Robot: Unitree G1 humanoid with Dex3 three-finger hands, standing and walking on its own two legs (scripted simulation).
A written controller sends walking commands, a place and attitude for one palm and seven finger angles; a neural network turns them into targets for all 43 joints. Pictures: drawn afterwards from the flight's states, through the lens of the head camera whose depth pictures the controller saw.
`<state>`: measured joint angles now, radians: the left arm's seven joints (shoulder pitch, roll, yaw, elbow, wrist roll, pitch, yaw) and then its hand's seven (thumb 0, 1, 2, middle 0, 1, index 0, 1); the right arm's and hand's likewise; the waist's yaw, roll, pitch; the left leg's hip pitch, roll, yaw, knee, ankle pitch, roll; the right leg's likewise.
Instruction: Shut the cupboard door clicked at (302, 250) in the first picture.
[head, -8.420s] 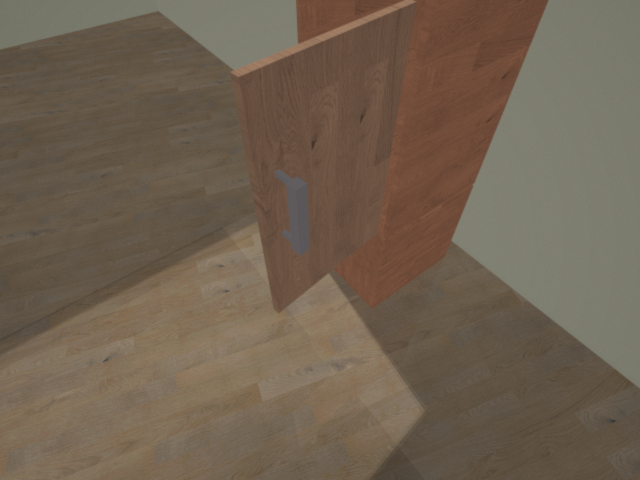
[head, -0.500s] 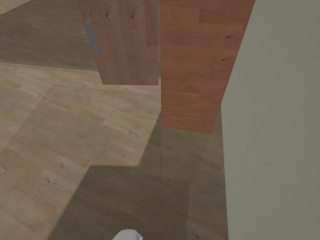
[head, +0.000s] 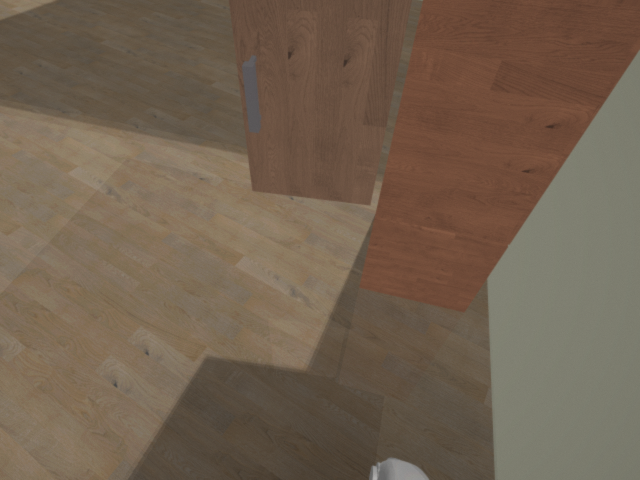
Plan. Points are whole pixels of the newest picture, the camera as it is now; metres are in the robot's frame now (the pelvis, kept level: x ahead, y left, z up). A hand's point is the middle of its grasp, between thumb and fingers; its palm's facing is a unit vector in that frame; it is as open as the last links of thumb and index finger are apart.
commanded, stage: take the last steps up to it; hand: left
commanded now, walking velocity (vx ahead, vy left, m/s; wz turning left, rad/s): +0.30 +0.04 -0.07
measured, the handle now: (254, 94) +0.90 +0.23 -0.01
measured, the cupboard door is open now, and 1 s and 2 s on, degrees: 97 97 97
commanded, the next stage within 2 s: come to a stop and stand still in 0.86 s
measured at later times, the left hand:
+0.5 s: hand (228, 401) +0.25 +0.16 -0.17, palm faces +0.04 -0.98 -0.21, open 7.1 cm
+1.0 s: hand (217, 306) +0.42 +0.22 -0.17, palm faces +0.00 -0.98 -0.18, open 7.3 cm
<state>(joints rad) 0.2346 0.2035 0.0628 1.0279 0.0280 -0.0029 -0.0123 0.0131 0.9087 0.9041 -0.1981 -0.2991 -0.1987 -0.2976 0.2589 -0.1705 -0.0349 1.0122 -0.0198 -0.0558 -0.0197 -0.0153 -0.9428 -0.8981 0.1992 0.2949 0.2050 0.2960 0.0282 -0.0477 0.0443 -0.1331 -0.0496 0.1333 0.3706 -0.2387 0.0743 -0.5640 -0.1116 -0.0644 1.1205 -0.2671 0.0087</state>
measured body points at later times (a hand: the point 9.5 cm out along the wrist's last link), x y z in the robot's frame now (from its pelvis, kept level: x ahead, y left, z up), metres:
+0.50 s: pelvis +0.19 -0.03 +0.00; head +0.22 -0.02 +0.45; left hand +0.25 +0.21 -0.15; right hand +0.18 -0.25 -0.15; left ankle +0.22 +0.12 -0.68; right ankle +0.18 -0.11 -0.74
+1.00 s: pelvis +0.36 +0.05 +0.00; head +0.38 +0.05 +0.45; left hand +0.42 +0.28 -0.15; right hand +0.38 -0.19 -0.15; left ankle +0.36 +0.12 -0.74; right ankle +0.40 -0.08 -0.70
